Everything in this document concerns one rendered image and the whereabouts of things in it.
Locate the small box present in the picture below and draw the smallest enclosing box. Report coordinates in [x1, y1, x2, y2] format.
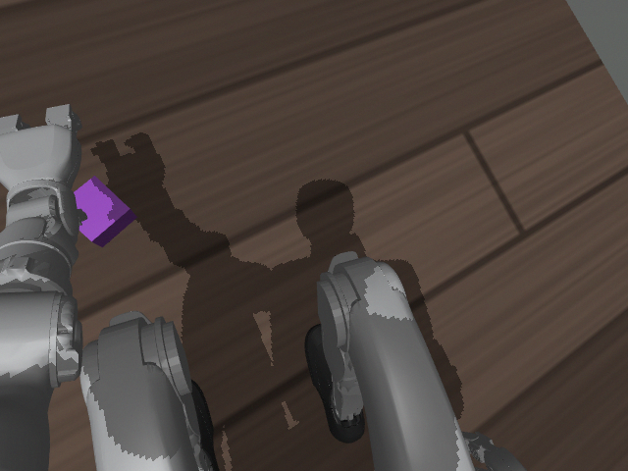
[74, 176, 137, 247]

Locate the left robot hand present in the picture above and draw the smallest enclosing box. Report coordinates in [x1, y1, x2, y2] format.
[0, 104, 87, 226]

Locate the right robot hand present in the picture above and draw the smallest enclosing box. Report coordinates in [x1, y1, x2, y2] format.
[462, 432, 527, 471]

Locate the left robot arm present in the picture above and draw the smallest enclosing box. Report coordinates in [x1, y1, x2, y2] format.
[0, 180, 82, 471]

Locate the left robot foot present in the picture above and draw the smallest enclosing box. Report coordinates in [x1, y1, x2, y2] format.
[191, 380, 220, 471]

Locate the right robot foot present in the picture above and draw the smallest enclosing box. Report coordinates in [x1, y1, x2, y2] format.
[305, 324, 365, 444]

